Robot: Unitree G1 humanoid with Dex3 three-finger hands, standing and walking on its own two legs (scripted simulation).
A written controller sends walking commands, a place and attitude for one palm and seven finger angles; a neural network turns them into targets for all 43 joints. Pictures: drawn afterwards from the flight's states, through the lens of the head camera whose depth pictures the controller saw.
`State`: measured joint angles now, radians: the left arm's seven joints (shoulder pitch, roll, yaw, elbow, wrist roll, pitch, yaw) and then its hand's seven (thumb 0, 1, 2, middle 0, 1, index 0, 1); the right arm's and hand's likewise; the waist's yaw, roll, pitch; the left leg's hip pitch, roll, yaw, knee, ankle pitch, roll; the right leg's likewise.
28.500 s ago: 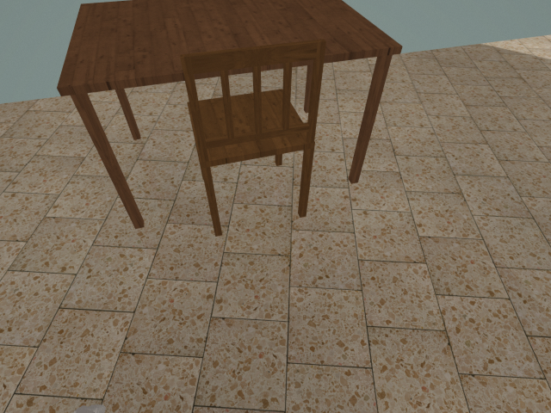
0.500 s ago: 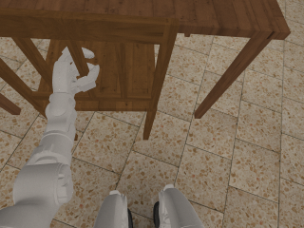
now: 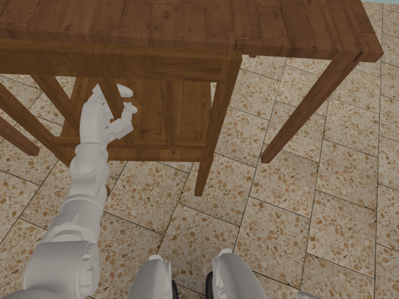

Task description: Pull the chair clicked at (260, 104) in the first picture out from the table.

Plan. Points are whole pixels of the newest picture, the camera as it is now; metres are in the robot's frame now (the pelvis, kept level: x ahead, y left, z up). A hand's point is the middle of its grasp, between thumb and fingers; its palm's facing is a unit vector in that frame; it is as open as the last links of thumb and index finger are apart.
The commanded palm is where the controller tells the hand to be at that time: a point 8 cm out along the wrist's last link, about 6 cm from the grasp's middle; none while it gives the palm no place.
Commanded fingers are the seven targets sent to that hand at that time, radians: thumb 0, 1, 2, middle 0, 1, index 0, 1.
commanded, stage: hook a spindle and tug to test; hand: left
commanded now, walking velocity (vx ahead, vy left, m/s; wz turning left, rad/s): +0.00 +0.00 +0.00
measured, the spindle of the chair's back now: (120, 114) +0.49 +0.14 +0.00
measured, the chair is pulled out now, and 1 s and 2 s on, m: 0.03 0.14 0.28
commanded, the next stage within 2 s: step backward, pulling the chair out in 0.16 s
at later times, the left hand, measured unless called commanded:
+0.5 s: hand (129, 128) +0.43 +0.11 +0.04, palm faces +0.04 -1.00 -0.08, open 5.4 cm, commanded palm +0.43 +0.16 +0.03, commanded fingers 0.00 0.90 0.90 -0.50 -1.45 -0.50 -1.45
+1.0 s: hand (135, 161) +0.36 +0.10 +0.04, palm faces -0.02 -0.99 -0.13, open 5.3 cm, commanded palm +0.37 +0.15 +0.04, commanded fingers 0.00 0.90 0.90 -0.50 -1.45 -0.50 -1.45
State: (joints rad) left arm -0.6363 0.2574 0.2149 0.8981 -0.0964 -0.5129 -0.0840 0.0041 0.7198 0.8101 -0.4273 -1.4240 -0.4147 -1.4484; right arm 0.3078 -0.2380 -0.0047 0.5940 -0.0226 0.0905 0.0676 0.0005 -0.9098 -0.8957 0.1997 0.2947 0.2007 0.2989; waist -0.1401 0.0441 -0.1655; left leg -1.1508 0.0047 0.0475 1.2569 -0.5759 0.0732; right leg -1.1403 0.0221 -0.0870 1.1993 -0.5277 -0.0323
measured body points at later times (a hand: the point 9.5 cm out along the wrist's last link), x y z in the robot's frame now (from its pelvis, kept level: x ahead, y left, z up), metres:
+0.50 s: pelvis +0.01 +0.00 +0.08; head +0.12 +0.01 +0.51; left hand +0.42 +0.17 +0.05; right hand +0.05 -0.25 -0.05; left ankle +0.00 +0.07 -0.63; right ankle +0.01 -0.11 -0.63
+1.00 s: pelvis -0.03 +0.00 +0.09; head +0.07 -0.02 +0.53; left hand +0.36 +0.15 +0.05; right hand +0.00 -0.26 -0.05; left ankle +0.00 +0.07 -0.63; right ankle +0.01 -0.11 -0.63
